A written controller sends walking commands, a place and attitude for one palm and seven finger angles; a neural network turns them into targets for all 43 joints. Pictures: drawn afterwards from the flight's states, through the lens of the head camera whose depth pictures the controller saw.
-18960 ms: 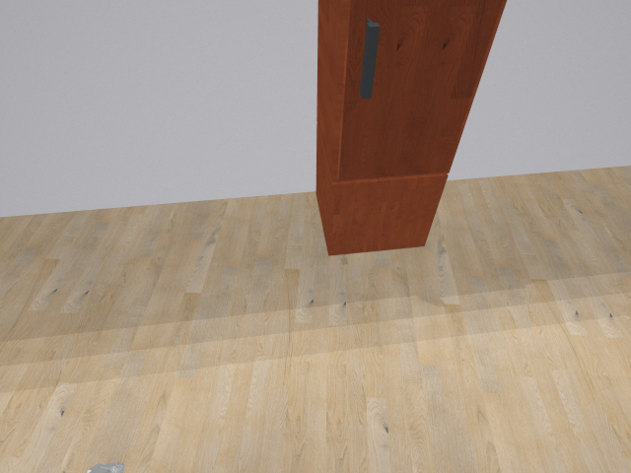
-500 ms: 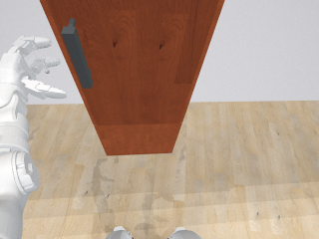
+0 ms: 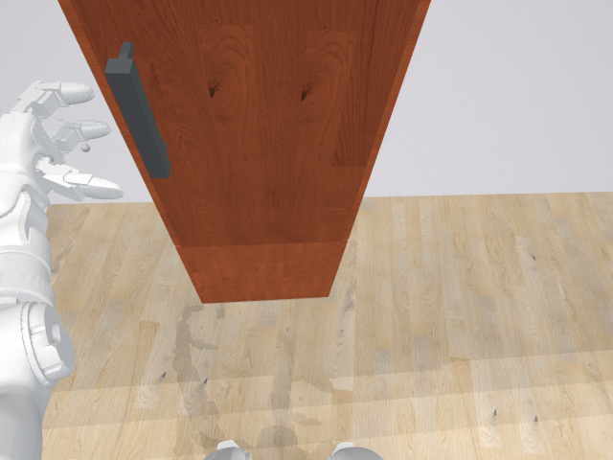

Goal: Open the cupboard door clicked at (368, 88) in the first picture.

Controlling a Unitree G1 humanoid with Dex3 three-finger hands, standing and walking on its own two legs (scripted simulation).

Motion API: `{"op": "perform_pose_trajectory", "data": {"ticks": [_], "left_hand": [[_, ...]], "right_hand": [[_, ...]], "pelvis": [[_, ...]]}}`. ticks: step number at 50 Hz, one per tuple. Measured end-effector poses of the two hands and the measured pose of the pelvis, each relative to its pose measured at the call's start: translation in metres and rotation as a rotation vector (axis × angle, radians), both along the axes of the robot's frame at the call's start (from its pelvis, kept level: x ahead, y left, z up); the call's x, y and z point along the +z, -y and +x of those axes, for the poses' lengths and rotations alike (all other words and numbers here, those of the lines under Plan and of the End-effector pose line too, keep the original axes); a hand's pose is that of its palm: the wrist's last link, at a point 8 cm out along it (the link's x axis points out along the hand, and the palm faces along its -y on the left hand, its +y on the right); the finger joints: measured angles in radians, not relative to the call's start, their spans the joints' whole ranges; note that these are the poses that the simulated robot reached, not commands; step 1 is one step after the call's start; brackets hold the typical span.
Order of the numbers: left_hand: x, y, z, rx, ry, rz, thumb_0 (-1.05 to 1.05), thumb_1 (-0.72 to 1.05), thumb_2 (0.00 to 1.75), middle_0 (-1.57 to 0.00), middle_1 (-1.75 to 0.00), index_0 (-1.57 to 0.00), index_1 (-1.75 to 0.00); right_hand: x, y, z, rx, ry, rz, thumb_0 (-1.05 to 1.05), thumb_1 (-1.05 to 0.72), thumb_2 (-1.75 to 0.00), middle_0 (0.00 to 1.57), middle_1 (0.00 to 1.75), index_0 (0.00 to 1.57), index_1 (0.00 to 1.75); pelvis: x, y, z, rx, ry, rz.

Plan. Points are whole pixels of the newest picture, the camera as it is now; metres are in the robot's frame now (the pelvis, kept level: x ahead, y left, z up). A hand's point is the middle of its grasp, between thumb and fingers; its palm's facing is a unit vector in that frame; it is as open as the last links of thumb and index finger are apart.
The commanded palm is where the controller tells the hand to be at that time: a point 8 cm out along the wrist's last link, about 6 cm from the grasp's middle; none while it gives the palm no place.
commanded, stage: move the hooked fingers beside the handle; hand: left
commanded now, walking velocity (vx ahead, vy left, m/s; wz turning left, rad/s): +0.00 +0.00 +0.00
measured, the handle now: (145, 115) +0.55 +0.18 +0.10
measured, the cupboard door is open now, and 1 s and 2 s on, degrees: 0 0 2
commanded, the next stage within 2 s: slide the fingers in behind the handle in 0.28 s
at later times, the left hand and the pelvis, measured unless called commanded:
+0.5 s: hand (83, 153) +0.48 +0.24 +0.10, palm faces +0.01 -1.00 +0.01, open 14.0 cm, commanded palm +0.46 +0.29 +0.10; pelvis +0.00 +0.01 +0.00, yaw +1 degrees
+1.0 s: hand (120, 147) +0.49 +0.20 +0.10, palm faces +0.01 -1.00 +0.00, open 14.0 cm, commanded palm +0.46 +0.25 +0.10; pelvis -0.01 +0.01 +0.00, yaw +0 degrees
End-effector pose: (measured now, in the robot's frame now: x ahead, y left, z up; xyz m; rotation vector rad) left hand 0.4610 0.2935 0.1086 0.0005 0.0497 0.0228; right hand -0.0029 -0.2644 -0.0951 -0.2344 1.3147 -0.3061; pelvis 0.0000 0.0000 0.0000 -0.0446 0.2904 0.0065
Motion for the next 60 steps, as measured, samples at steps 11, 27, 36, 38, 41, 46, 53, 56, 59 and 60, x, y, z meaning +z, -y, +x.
{"op": "perform_pose_trajectory", "data": {"ticks": [11,27,36,38,41,46,53,56,59,60], "left_hand": [[-0.001,-0.009,-0.008,-0.007,0.008,-0.005,-0.01,-0.5,0.3,-0.29,-1.2,-0.3,-1.2],[-0.005,-0.001,-0.005,-0.013,0.015,-0.006,-0.01,-0.5,0.3,-0.29,-1.2,-0.3,-1.2],[-0.004,0.013,-0.002,-0.022,0.024,-0.013,-0.01,-0.5,0.3,-0.29,-1.2,-0.3,-1.2],[-0.005,0.016,-0.001,-0.022,0.02,-0.011,-0.01,-0.5,0.3,-0.29,-1.2,-0.3,-1.2],[-0.005,0.023,0.0,-0.024,0.022,-0.005,-0.01,-0.5,0.3,-0.29,-1.2,-0.3,-1.2],[-0.006,0.031,0.003,-0.015,0.02,-0.007,-0.01,-0.5,0.3,-0.3,-1.2,-0.3,-1.2],[-0.004,0.042,0.003,-0.014,0.026,-0.008,-0.01,-0.5,0.3,-0.3,-1.2,-0.3,-1.2],[-0.007,0.045,0.003,-0.009,0.011,-0.001,-0.01,-0.5,0.3,-0.3,-1.2,-0.3,-1.2],[-0.006,0.049,0.002,-0.009,0.024,0.009,-0.01,-0.5,0.3,-0.3,-1.2,-0.3,-1.2],[-0.005,0.051,0.002,-0.009,0.029,0.007,-0.01,-0.5,0.3,-0.29,-1.2,-0.3,-1.2]], "right_hand": [[0.0,0.001,0.027,0.044,0.05,-0.01,0.0,-0.9,-0.9,0.2,0.3,0.21,0.3],[-0.001,-0.007,0.009,0.03,0.027,-0.008,0.0,-0.9,-0.9,0.2,0.3,0.21,0.3],[-0.004,-0.013,-0.009,0.009,-0.003,0.008,0.01,-0.9,-0.9,0.2,0.3,0.21,0.3],[-0.004,-0.013,-0.011,0.005,-0.002,0.011,0.01,-0.9,-0.9,0.2,0.3,0.21,0.3],[-0.005,-0.014,-0.012,0.004,0.0,0.015,0.01,-0.9,-0.9,0.2,0.3,0.21,0.3],[-0.006,-0.014,-0.013,0.004,0.008,0.019,0.01,-0.9,-0.9,0.2,0.3,0.21,0.3],[-0.008,-0.011,-0.01,0.007,0.019,0.031,0.01,-0.9,-0.9,0.2,0.3,0.21,0.3],[-0.008,-0.01,-0.008,0.008,0.026,0.032,0.01,-0.9,-0.9,0.2,0.3,0.21,0.3],[-0.008,-0.008,-0.005,0.012,0.032,0.033,0.01,-0.9,-0.9,0.2,0.3,0.21,0.3],[-0.008,-0.007,-0.005,0.014,0.032,0.035,0.01,-0.9,-0.9,0.2,0.3,0.21,0.3]], "pelvis": [[-0.001,-0.002,0.001,0.011,0.004,-0.003],[-0.003,-0.008,-0.005,0.011,0.002,-0.009],[-0.004,-0.01,-0.007,0.007,0.003,-0.009],[-0.004,-0.01,-0.007,0.006,0.004,-0.008],[-0.004,-0.01,-0.008,0.006,0.004,-0.008],[-0.005,-0.009,-0.01,0.004,0.003,-0.006],[-0.004,-0.006,-0.009,0.002,0.006,-0.001],[-0.004,-0.004,-0.009,0.003,0.008,0.0],[-0.004,-0.003,-0.009,0.006,0.008,0.001],[-0.004,-0.002,-0.009,0.006,0.008,0.002]]}}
